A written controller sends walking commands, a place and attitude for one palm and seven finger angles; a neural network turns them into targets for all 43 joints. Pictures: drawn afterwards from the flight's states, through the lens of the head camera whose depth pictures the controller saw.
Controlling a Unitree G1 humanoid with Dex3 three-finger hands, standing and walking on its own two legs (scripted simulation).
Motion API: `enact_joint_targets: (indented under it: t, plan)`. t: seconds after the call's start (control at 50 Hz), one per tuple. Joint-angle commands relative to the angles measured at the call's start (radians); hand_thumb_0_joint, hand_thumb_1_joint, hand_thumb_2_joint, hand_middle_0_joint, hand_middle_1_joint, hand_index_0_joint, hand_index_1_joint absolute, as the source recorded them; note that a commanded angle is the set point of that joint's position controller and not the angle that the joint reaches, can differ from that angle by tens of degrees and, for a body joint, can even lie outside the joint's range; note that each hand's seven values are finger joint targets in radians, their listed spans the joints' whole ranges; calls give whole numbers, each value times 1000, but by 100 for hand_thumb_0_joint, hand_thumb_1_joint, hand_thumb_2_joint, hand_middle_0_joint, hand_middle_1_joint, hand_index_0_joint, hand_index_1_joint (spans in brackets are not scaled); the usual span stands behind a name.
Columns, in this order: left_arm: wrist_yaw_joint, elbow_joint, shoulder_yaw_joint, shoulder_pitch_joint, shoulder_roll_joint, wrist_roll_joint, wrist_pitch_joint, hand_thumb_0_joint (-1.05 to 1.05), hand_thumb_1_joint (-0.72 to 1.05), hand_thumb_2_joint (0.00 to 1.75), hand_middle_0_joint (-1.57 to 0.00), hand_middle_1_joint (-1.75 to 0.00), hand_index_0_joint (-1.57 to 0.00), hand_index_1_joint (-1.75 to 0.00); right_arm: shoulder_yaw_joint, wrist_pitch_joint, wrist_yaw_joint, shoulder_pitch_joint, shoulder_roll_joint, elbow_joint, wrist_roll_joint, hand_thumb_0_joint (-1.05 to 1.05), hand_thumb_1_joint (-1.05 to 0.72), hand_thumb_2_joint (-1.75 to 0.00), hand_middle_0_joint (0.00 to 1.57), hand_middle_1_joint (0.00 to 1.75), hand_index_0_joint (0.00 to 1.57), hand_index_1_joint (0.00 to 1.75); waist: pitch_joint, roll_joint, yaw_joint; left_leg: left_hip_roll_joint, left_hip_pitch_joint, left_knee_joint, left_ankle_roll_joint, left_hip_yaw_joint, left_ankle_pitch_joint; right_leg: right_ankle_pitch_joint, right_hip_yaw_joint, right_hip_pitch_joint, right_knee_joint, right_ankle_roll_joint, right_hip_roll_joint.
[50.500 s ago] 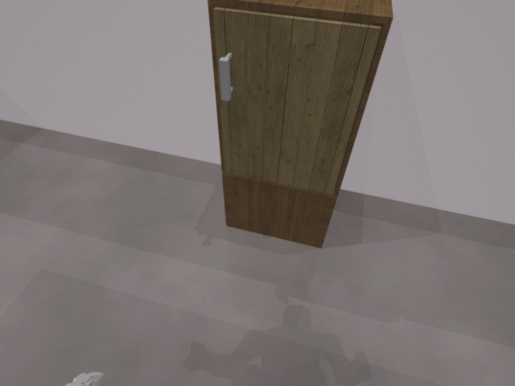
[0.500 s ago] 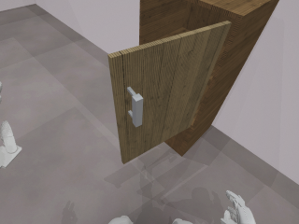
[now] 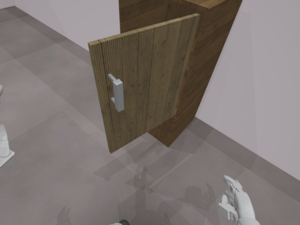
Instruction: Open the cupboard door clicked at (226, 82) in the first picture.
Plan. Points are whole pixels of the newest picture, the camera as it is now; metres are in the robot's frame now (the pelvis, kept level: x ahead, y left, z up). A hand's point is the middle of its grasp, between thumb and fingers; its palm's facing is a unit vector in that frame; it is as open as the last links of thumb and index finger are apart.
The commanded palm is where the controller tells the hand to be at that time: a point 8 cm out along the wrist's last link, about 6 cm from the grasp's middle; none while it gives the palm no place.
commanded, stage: stop stepping back and stand still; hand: left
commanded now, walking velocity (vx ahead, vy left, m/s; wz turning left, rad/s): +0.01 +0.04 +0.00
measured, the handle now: (115, 92) +0.50 +0.14 +0.05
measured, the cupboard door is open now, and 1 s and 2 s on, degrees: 78 78 78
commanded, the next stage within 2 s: let the arm hang, fingers relaxed in 0.96 s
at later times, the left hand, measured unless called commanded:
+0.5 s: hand out of the picture +0.14 +0.26 +0.18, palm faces +0.37 -0.76 -0.53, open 7.4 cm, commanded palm +0.07 +0.31 +0.19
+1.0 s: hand out of the picture +0.10 +0.28 +0.18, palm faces +0.41 -0.78 -0.48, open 7.4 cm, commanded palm +0.04 +0.32 +0.19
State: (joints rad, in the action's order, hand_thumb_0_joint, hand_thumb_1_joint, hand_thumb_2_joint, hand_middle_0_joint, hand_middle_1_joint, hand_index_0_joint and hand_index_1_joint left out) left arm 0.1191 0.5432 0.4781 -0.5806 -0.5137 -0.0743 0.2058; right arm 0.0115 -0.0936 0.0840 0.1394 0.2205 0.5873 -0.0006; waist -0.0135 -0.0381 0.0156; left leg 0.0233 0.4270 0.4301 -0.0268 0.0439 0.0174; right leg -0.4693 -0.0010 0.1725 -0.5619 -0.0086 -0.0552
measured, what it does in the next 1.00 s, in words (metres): steps on the spot: left foot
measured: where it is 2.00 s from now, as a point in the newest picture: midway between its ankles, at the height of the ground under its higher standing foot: outside the picture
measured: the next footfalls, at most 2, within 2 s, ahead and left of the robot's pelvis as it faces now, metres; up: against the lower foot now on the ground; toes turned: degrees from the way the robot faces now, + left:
left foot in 0.24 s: -0.02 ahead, +0.12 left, +0.00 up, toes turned +1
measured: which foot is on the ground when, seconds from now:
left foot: down 0.00-0.06, up 0.08-0.22, down 0.24-1.00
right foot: down 0.00-1.00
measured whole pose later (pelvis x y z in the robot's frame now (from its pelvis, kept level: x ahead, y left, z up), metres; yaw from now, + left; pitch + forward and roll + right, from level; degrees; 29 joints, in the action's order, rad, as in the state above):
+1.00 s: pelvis -0.10 +0.02 +0.01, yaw +1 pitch -1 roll -1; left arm 0.15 0.46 0.40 -0.55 -0.42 -0.02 0.22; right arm 0.02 -0.15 0.07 0.22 0.21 0.62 0.01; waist 0.00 0.00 0.02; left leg -0.01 0.24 0.44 -0.02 0.00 0.18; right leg -0.17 -0.04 0.20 -0.38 0.04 -0.05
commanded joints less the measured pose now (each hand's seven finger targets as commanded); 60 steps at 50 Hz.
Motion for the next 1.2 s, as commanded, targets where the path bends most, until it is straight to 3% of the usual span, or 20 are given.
enact_joint_targets:
  t: [0.0,0.04,0.06,0.08,0.12,0.2,0.24,0.3,0.36,0.42,0.48,0.54,0.62,0.66,0.76,0.88,1.02,1.04,1.1,1.18]
  plan:
    - [29,140,90,-15,-100,7,33,0,90,90,-20,-30,-20,-30,-56,-41,5,-62,134,-149,9,0,-90,-90,20,30,20,30,34,220,-13,72,21,-185,8,-136,526,-25,-15,-16,180,53,19]
    - [35,152,84,-27,-125,8,29,0,90,90,-20,-30,-20,-30,-69,-30,-1,-37,116,-132,-3,0,-90,-90,20,30,20,30,44,-150,-15,-75,-225,391,62,-28,312,-299,320,407,488,126,297]
    - [37,161,81,5,-118,15,25,0,90,90,-20,-30,-20,-30,-75,-29,2,-39,121,-115,4,0,-90,-90,20,30,20,30,-14,-195,-28,-72,-108,612,58,-74,333,-227,364,448,494,174,367]
    - [42,157,102,29,-130,20,26,0,90,90,-20,-30,-20,-30,-70,-36,1,-32,121,-102,9,0,-90,-90,20,30,20,30,10,-152,-19,-57,-32,681,54,-90,336,-84,325,398,448,177,360]
    - [42,108,55,91,-84,34,19,0,90,90,-20,-30,-20,-30,-40,-50,7,-29,87,-105,8,0,-90,-90,20,30,20,30,5,-81,-2,9,-4,480,44,-74,325,187,158,220,327,128,277]
    - [66,110,14,212,-72,58,30,0,90,90,-20,-30,-20,-30,-34,-108,49,-16,110,-71,8,0,-90,-90,20,30,20,30,31,91,-11,-1,-207,-57,10,-37,128,561,86,51,146,56,174]
    - [74,201,19,202,-87,65,42,0,90,90,-20,-30,-20,-30,-53,-123,42,13,140,-96,3,0,-90,-90,20,30,20,30,165,230,-36,140,-403,1,-18,-156,-379,461,43,80,30,5,93]
    - [62,263,51,111,-107,56,46,0,90,90,-20,-30,-20,-30,-37,-129,5,33,91,-110,14,0,-90,-90,20,30,20,30,236,303,-18,144,-526,4,6,-188,-783,201,-44,148,-68,4,36]
    - [53,251,62,47,-85,47,46,0,90,90,-20,-30,-20,-30,-41,-133,-18,7,103,-115,18,0,-90,-90,20,30,20,30,140,264,-30,175,-289,-111,-28,-192,-353,72,-27,45,-78,2,40]
    - [55,154,93,-56,-83,36,39,0,90,90,-20,-30,-20,-30,-33,-116,-18,-5,103,-117,6,0,-90,-90,20,30,20,30,103,156,-24,144,-156,-100,-28,-147,-86,243,-39,-75,114,-7,54]
    - [45,52,127,-83,-100,23,42,0,90,90,-20,-30,-20,-30,-36,-85,-18,-24,103,-118,13,0,-90,-90,20,30,20,30,70,37,-8,48,-80,-12,17,-104,177,412,125,-55,250,39,158]
    - [42,23,81,-30,-66,11,31,0,90,90,-20,-30,-20,-30,-48,-61,-15,0,90,-89,-3,0,-90,-90,20,30,20,30,82,-97,-1,-8,-154,189,28,-65,286,185,240,102,366,95,260]
    - [45,8,21,84,-45,31,19,0,90,90,-20,-30,-20,-30,-40,-69,3,-9,98,-76,-1,0,-90,-90,20,30,20,30,51,-43,3,4,-218,52,10,-67,231,128,150,137,327,61,201]
    - [47,51,-7,159,-45,42,28,0,90,90,-20,-30,-20,-30,-40,-85,14,-22,121,-82,0,0,-90,-90,20,30,20,30,29,51,-11,34,-234,-60,-4,-114,182,163,93,111,278,22,123]
    - [61,177,-3,235,-75,74,51,0,90,90,-20,-30,-20,-30,-34,-112,25,-28,126,-99,9,0,-90,-90,20,30,20,30,51,235,-30,96,-120,-213,-25,-221,269,246,23,-51,135,1,60]
    - [57,83,56,23,-71,57,60,0,90,90,-20,-30,-20,-30,-47,-112,3,-3,116,-111,13,0,-90,-90,20,30,20,30,69,123,-30,38,-97,-113,3,-142,222,289,63,-82,235,21,99]
    - [41,12,34,24,-45,34,57,0,90,90,-20,-30,-20,-30,-49,-88,-5,-8,117,-98,3,0,-90,-90,20,30,20,30,48,48,-11,26,-165,-64,13,-120,213,201,87,47,312,26,114]
    - [-97,-711,-371,169,105,115,-91,0,90,90,-20,-30,-20,-30,-89,-115,-95,-55,281,163,-2,0,-90,-90,20,30,20,30,-25,103,33,78,-69,64,-7,-196,15,325,1,161,117,57,160]
    - [-123,-752,-350,195,127,104,-189,0,90,90,-20,-30,-20,-30,-82,-12,-81,13,242,146,6,0,-90,-90,20,30,20,30,57,88,1,143,-39,-12,-55,-261,27,155,15,130,4,51,100]
    - [-120,-966,-367,279,75,119,-189,0,90,90,-20,-30,-20,-30,-65,31,-80,-23,244,167,23,0,-90,-90,20,30,20,30,75,-134,-28,81,-18,-3,-61,-255,159,172,83,49,75,81,132]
